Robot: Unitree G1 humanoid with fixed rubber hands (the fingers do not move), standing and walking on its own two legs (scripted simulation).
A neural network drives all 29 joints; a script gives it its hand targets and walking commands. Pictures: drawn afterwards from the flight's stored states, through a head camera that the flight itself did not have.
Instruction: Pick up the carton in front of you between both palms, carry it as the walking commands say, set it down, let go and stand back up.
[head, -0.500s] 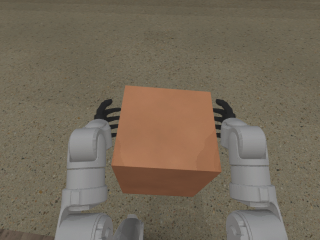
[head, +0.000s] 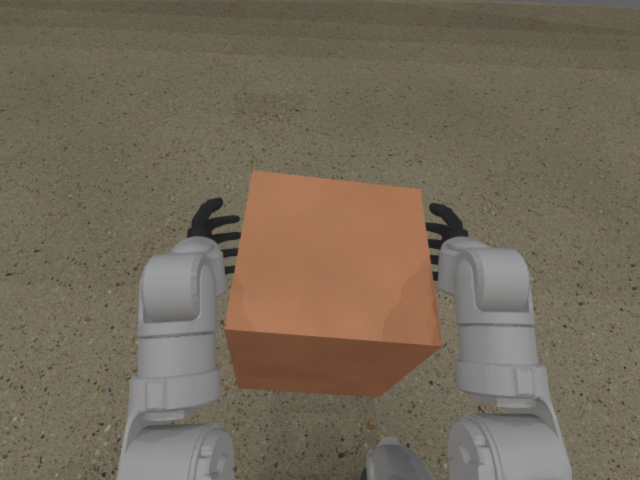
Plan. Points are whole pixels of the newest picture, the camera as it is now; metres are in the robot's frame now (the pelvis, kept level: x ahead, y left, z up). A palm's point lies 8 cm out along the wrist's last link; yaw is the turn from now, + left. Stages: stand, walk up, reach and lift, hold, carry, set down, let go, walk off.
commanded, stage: carry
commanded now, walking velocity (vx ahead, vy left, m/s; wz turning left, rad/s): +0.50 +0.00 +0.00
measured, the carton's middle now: (322, 296) +0.36 -0.01 +0.01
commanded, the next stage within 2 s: none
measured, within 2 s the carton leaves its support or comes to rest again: neither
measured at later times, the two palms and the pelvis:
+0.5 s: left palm (226, 137) +0.59 +0.13 +0.10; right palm (410, 139) +0.60 -0.17 +0.09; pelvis +0.32 -0.03 +0.00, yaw +2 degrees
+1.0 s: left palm (226, 79) +0.77 +0.14 +0.09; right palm (382, 84) +0.77 -0.15 +0.08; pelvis +0.49 +0.00 -0.01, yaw +0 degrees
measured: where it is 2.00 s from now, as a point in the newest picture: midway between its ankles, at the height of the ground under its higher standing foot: (307, 394)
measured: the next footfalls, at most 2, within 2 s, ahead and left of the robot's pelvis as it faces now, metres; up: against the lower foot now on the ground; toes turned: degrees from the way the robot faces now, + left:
right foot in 0.16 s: +0.28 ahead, -0.12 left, +0.00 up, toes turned -8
left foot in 0.60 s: +0.54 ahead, +0.10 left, +0.00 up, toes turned -17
